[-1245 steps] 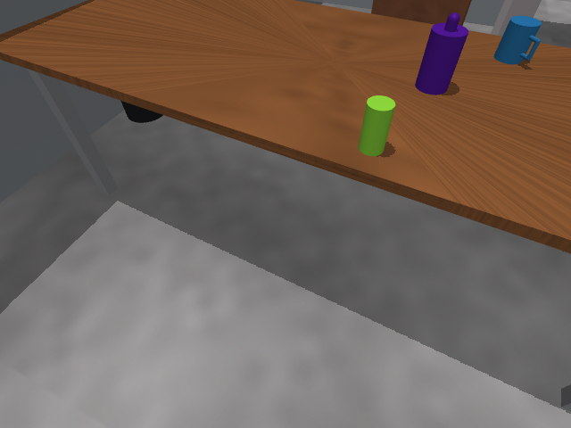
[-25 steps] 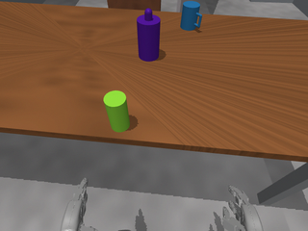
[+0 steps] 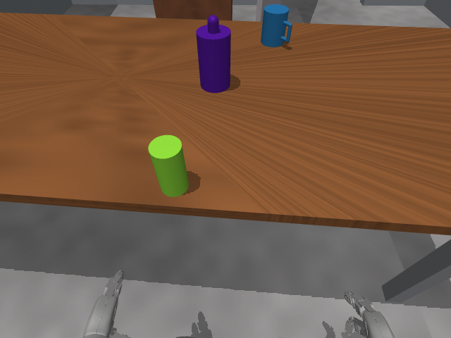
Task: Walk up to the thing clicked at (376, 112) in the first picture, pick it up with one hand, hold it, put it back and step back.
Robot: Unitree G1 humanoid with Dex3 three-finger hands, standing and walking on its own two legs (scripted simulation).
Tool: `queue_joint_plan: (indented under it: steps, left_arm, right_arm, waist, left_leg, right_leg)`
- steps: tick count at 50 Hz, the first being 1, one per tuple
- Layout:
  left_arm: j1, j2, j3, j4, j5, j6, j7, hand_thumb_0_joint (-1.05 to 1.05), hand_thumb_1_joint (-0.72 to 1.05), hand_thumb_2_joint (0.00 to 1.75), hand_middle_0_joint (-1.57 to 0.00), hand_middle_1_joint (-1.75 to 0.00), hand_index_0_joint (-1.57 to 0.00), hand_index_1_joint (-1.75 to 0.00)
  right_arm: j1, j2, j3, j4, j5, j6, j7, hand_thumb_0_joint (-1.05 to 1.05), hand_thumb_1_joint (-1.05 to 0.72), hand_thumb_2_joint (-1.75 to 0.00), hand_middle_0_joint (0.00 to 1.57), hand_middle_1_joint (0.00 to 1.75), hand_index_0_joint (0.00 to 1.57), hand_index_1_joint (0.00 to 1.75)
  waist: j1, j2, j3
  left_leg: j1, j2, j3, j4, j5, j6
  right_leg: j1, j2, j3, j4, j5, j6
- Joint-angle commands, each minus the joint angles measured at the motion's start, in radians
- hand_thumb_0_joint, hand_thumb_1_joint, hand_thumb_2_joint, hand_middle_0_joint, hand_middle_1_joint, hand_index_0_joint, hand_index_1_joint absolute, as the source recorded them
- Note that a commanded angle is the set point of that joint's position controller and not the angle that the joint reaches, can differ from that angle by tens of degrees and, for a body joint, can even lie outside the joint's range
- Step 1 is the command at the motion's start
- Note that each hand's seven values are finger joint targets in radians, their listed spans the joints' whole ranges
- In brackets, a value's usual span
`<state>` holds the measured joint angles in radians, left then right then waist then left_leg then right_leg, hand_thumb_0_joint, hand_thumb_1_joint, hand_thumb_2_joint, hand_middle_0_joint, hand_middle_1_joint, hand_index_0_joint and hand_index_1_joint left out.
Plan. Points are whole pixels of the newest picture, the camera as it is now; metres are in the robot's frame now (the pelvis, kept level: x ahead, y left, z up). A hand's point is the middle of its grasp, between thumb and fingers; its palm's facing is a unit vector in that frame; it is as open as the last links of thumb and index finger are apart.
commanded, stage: home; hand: left
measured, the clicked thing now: (170, 167) +0.40 +0.14 +0.07
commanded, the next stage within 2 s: stand in 1.70 s
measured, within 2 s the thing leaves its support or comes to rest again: neither
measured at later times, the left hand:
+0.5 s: hand out of the picture +0.04 +0.26 -0.12, palm faces -0.06 -0.93 -0.36, open 17.5 cm
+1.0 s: hand out of the picture +0.02 +0.26 -0.12, palm faces -0.05 -0.93 -0.36, open 17.5 cm
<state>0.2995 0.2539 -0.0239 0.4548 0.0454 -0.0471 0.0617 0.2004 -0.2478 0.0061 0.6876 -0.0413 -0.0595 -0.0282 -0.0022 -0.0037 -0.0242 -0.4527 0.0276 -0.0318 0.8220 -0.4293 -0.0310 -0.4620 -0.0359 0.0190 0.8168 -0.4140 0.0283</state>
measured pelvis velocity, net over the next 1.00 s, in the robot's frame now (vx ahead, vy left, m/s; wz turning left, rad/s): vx -0.02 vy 0.00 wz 0.00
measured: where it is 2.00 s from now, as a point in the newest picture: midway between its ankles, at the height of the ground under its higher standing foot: outside the picture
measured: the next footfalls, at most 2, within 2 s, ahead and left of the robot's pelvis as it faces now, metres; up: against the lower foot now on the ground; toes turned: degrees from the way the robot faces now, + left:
none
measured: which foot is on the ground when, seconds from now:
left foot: down 0.00-1.00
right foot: down 0.00-1.00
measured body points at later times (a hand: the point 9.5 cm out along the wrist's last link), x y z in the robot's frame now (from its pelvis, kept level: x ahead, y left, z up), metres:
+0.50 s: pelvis -0.03 +0.00 +0.03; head -0.03 +0.00 +0.48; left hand +0.04 +0.30 -0.10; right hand +0.04 -0.29 -0.10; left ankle +0.00 +0.14 -0.70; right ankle +0.00 -0.14 -0.70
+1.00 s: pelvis -0.02 +0.00 +0.04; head -0.01 +0.00 +0.49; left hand +0.03 +0.31 -0.09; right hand +0.04 -0.30 -0.10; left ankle +0.00 +0.14 -0.70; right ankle +0.00 -0.14 -0.70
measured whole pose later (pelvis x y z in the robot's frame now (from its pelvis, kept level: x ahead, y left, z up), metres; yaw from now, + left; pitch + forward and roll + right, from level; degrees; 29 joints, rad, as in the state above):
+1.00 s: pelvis -0.02 +0.00 +0.04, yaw +0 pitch -2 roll +0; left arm 0.16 0.36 -0.03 1.14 0.01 -0.02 0.00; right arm 0.16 -0.36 0.00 1.12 -0.01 -0.01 0.02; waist 0.01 0.00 0.04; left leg -0.19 0.02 -0.02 0.41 -0.19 -0.03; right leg -0.21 -0.05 0.02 0.42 -0.19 0.04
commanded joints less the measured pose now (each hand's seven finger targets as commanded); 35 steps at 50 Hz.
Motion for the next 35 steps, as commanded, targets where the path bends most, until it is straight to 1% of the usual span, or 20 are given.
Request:
queue_joint_plan:
  steps: [1, 2, 3, 5, 6, 10, 13, 16, 20, 21, 22, 23, 24, 25, 27, 30, 31, 33, 34, 35]
  left_arm:
    - [-0.032, 0.224, 0.089, 0.036, -0.007, -0.025, -0.015, 0.0, -0.58, 0.03, -0.05, -0.05, -0.05, -0.04]
    - [-0.048, 0.23, 0.083, 0.061, -0.01, -0.024, -0.019, 0.0, -0.57, 0.04, -0.05, -0.05, -0.05, -0.05]
    - [-0.066, 0.242, 0.081, 0.086, -0.013, -0.022, -0.023, 0.0, -0.57, 0.04, -0.05, -0.05, -0.05, -0.05]
    - [-0.081, 0.27, 0.075, 0.151, -0.012, -0.021, -0.026, 0.0, -0.56, 0.05, -0.05, -0.05, -0.05, -0.05]
    - [-0.095, 0.279, 0.075, 0.174, -0.012, -0.019, -0.028, 0.0, -0.54, 0.06, -0.05, -0.05, -0.05, -0.05]
    - [-0.112, 0.296, 0.066, 0.264, -0.016, -0.014, -0.032, 0.0, -0.56, 0.05, -0.05, -0.05, -0.05, -0.05]
    - [-0.132, 0.319, 0.061, 0.327, -0.015, -0.007, -0.033, 0.0, -0.55, 0.05, -0.05, -0.05, -0.05, -0.05]
    - [-0.128, 0.318, 0.051, 0.389, -0.023, -0.001, -0.036, 0.0, -0.57, 0.04, -0.05, -0.05, -0.05, -0.05]
    - [-0.15, 0.334, 0.044, 0.462, -0.027, 0.002, -0.04, 0.0, -0.57, 0.04, -0.05, -0.05, -0.05, -0.05]
    - [-0.152, 0.334, 0.04, 0.475, -0.026, 0.003, -0.041, 0.0, -0.57, 0.04, -0.05, -0.05, -0.05, -0.05]
    - [-0.156, 0.333, 0.041, 0.489, -0.029, 0.006, -0.041, 0.0, -0.57, 0.04, -0.05, -0.05, -0.05, -0.05]
    - [-0.151, 0.336, 0.038, 0.502, -0.028, 0.005, -0.042, 0.0, -0.57, 0.04, -0.05, -0.05, -0.05, -0.05]
    - [-0.16, 0.338, 0.038, 0.515, -0.029, 0.006, -0.043, 0.0, -0.55, 0.05, -0.05, -0.05, -0.05, -0.05]
    - [-0.162, 0.336, 0.037, 0.525, -0.03, 0.007, -0.043, 0.0, -0.57, 0.04, -0.05, -0.05, -0.05, -0.05]
    - [-0.159, 0.336, 0.037, 0.545, -0.03, 0.005, -0.045, 0.0, -0.56, 0.05, -0.05, -0.05, -0.05, -0.05]
    - [-0.165, 0.335, 0.038, 0.569, -0.031, 0.006, -0.046, 0.0, -0.56, 0.05, -0.05, -0.05, -0.05, -0.05]
    - [-0.162, 0.334, 0.039, 0.573, -0.032, 0.005, -0.046, 0.0, -0.55, 0.05, -0.05, -0.05, -0.05, -0.05]
    - [-0.167, 0.331, 0.038, 0.582, -0.029, 0.007, -0.047, 0.0, -0.57, 0.04, -0.05, -0.05, -0.05, -0.05]
    - [-0.167, 0.329, 0.04, 0.587, -0.031, 0.009, -0.048, 0.0, -0.55, 0.05, -0.05, -0.05, -0.05, -0.05]
    - [-0.17, 0.331, 0.04, 0.592, -0.03, 0.009, -0.047, 0.0, -0.58, 0.04, -0.05, -0.05, -0.05, -0.05]
  right_arm:
    - [-0.018, -0.244, -0.096, -0.039, 0.005, 0.0, 0.012, 0.0, -0.9, -0.9, 0.2, 0.3, 0.2, 0.3]
    - [-0.027, -0.24, -0.093, -0.026, 0.01, 0.004, 0.017, 0.0, -0.9, -0.9, 0.2, 0.3, 0.2, 0.3]
    - [-0.023, -0.237, -0.092, -0.013, 0.009, 0.007, 0.019, 0.0, -0.9, -0.9, 0.2, 0.3, 0.2, 0.3]
    - [-0.032, -0.24, -0.087, 0.026, 0.008, 0.011, 0.022, 0.0, -0.9, -0.9, 0.2, 0.3, 0.2, 0.3]
    - [-0.04, -0.245, -0.087, 0.042, 0.006, 0.015, 0.023, 0.0, -0.9, -0.9, 0.2, 0.3, 0.2, 0.3]
    - [-0.067, -0.274, -0.084, 0.095, 0.008, 0.022, 0.027, 0.0, -0.9, -0.9, 0.2, 0.3, 0.2, 0.3]
    - [-0.062, -0.277, -0.076, 0.141, 0.013, 0.029, 0.028, 0.0, -0.9, -0.9, 0.2, 0.3, 0.2, 0.3]
    - [-0.068, -0.301, -0.071, 0.193, 0.012, 0.031, 0.028, 0.0, -0.9, -0.9, 0.2, 0.3, 0.2, 0.3]
    - [-0.063, -0.304, -0.056, 0.25, 0.015, 0.033, 0.029, 0.0, -0.9, -0.9, 0.2, 0.3, 0.2, 0.3]
    - [-0.072, -0.308, -0.054, 0.262, 0.017, 0.032, 0.03, 0.0, -0.9, -0.9, 0.2, 0.3, 0.2, 0.3]
    - [-0.069, -0.314, -0.052, 0.273, 0.015, 0.033, 0.03, 0.0, -0.9, -0.9, 0.2, 0.3, 0.2, 0.3]
    - [-0.075, -0.314, -0.051, 0.284, 0.018, 0.033, 0.03, 0.0, -0.9, -0.9, 0.2, 0.3, 0.2, 0.3]
    - [-0.067, -0.312, -0.049, 0.291, 0.018, 0.032, 0.031, 0.0, -0.9, -0.9, 0.2, 0.3, 0.2, 0.3]
    - [-0.074, -0.319, -0.05, 0.3, 0.017, 0.033, 0.03, 0.0, -0.9, -0.9, 0.2, 0.3, 0.2, 0.3]
    - [-0.068, -0.319, -0.048, 0.317, 0.02, 0.03, 0.031, 0.0, -0.9, -0.9, 0.2, 0.3, 0.2, 0.3]
    - [-0.065, -0.314, -0.049, 0.335, 0.021, 0.034, 0.032, 0.0, -0.9, -0.9, 0.2, 0.3, 0.2, 0.3]
    - [-0.06, -0.319, -0.051, 0.339, 0.021, 0.034, 0.032, 0.0, -0.9, -0.9, 0.2, 0.3, 0.2, 0.3]
    - [-0.063, -0.311, -0.049, 0.345, 0.022, 0.034, 0.034, 0.0, -0.9, -0.9, 0.2, 0.3, 0.2, 0.3]
    - [-0.063, -0.316, -0.052, 0.346, 0.021, 0.034, 0.032, 0.0, -0.9, -0.9, 0.2, 0.3, 0.2, 0.3]
    - [-0.065, -0.308, -0.049, 0.349, 0.022, 0.035, 0.033, 0.0, -0.9, -0.9, 0.2, 0.3, 0.2, 0.3]
  waist:
    - [0.007, 0.007, -0.124]
    - [0.003, -0.001, -0.084]
    - [-0.002, -0.006, -0.075]
    - [-0.007, -0.007, -0.053]
    - [-0.006, -0.004, -0.022]
    - [0.007, 0.017, -0.008]
    - [-0.003, -0.015, -0.013]
    - [0.011, 0.018, -0.021]
    - [0.005, -0.011, 0.01]
    - [0.007, 0.002, 0.014]
    - [0.006, 0.02, 0.029]
    - [0.011, 0.011, 0.041]
    - [0.005, -0.004, 0.032]
    - [0.008, 0.013, 0.048]
    - [0.009, 0.015, 0.04]
    - [0.011, -0.017, 0.076]
    - [0.01, 0.0, 0.06]
    - [0.009, -0.006, 0.079]
    - [0.006, 0.017, 0.061]
    - [0.012, -0.005, 0.068]
  left_leg:
    - [0.114, 0.053, -0.044, -0.136, 0.385, 0.088]
    - [0.101, 0.047, -0.038, -0.137, 0.336, 0.084]
    - [0.093, 0.043, -0.035, -0.147, 0.289, 0.082]
    - [0.119, 0.038, -0.033, -0.155, 0.296, 0.078]
    - [0.118, 0.036, -0.036, -0.176, 0.265, 0.078]
    - [0.132, 0.045, -0.06, -0.24, 0.23, 0.086]
    - [0.171, 0.043, -0.062, -0.278, 0.197, 0.078]
    - [0.176, 0.061, -0.085, -0.338, 0.181, 0.08]
    - [0.195, 0.056, -0.077, -0.395, 0.152, 0.068]
    - [0.206, 0.06, -0.081, -0.406, 0.158, 0.067]
    - [0.194, 0.066, -0.093, -0.442, 0.12, 0.068]
    - [0.201, 0.065, -0.092, -0.444, 0.125, 0.066]
    - [0.207, 0.065, -0.089, -0.452, 0.131, 0.064]
    - [0.205, 0.069, -0.093, -0.466, 0.115, 0.064]
    - [0.22, 0.071, -0.091, -0.478, 0.123, 0.063]
    - [0.19, 0.063, -0.085, -0.494, 0.096, 0.061]
    - [0.203, 0.063, -0.08, -0.492, 0.093, 0.062]
    - [0.195, 0.061, -0.082, -0.505, 0.078, 0.057]
    - [0.203, 0.069, -0.089, -0.517, 0.059, 0.059]
    - [0.184, 0.066, -0.088, -0.517, 0.069, 0.058]
  right_leg:
    - [0.117, -0.059, 0.042, -0.112, 0.363, -0.11]
    - [0.101, -0.061, 0.053, -0.138, 0.327, -0.113]
    - [0.103, -0.062, 0.062, -0.154, 0.29, -0.109]
    - [0.097, -0.069, 0.076, -0.184, 0.3, -0.111]
    - [0.079, -0.069, 0.083, -0.203, 0.253, -0.112]
    - [0.112, -0.058, 0.07, -0.24, 0.209, -0.098]
    - [0.119, -0.071, 0.089, -0.291, 0.173, -0.099]
    - [0.18, -0.064, 0.071, -0.311, 0.176, -0.085]
    - [0.199, -0.083, 0.097, -0.39, 0.137, -0.08]
    - [0.198, -0.082, 0.094, -0.403, 0.138, -0.078]
    - [0.204, -0.074, 0.086, -0.412, 0.11, -0.071]
    - [0.208, -0.077, 0.088, -0.427, 0.108, -0.07]
    - [0.215, -0.078, 0.089, -0.436, 0.099, -0.069]
    - [0.211, -0.074, 0.086, -0.442, 0.097, -0.065]
    - [0.228, -0.077, 0.086, -0.454, 0.115, -0.063]
    - [0.23, -0.077, 0.09, -0.483, 0.055, -0.057]
    - [0.236, -0.079, 0.093, -0.49, 0.058, -0.056]
    - [0.225, -0.074, 0.087, -0.497, 0.031, -0.053]
    - [0.23, -0.071, 0.083, -0.487, 0.056, -0.053]
    - [0.251, -0.073, 0.082, -0.49, 0.052, -0.053]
